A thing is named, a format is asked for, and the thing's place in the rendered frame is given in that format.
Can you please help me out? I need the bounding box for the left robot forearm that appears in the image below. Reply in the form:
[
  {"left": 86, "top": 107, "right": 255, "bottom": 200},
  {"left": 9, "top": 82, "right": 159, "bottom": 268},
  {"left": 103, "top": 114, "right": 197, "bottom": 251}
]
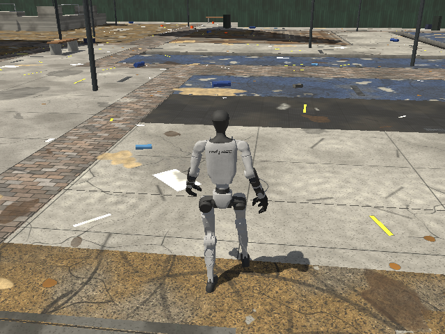
[{"left": 186, "top": 167, "right": 197, "bottom": 189}]

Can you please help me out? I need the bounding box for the robot head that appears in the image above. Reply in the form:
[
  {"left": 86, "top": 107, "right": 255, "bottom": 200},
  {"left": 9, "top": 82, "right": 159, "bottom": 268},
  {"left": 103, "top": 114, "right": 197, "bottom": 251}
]
[{"left": 209, "top": 110, "right": 233, "bottom": 143}]

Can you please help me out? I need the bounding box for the left robot upper arm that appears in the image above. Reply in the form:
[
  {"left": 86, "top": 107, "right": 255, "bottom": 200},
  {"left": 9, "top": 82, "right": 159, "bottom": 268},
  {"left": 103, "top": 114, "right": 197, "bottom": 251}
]
[{"left": 189, "top": 140, "right": 207, "bottom": 177}]

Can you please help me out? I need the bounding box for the robot right hand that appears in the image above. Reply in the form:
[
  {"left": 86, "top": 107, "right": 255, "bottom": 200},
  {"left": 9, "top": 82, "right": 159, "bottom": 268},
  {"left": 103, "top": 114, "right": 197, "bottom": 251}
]
[{"left": 252, "top": 195, "right": 268, "bottom": 214}]

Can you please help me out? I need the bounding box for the right robot forearm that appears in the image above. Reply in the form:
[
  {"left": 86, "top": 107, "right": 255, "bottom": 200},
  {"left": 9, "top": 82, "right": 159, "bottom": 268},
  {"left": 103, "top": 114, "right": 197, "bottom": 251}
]
[{"left": 249, "top": 168, "right": 266, "bottom": 199}]

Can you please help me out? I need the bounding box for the robot right shin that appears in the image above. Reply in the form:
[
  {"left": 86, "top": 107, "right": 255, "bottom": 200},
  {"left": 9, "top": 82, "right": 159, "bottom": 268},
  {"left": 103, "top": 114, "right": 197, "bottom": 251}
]
[{"left": 238, "top": 218, "right": 248, "bottom": 259}]

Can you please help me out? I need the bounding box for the right robot upper arm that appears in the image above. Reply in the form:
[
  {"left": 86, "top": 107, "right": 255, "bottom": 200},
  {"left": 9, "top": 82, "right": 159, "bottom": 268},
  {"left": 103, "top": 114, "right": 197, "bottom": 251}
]
[{"left": 235, "top": 140, "right": 255, "bottom": 179}]

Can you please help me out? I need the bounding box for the robot left hand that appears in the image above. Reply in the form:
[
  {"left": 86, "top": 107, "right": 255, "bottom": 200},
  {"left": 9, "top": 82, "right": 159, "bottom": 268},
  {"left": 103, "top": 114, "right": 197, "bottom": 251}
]
[{"left": 186, "top": 184, "right": 202, "bottom": 196}]

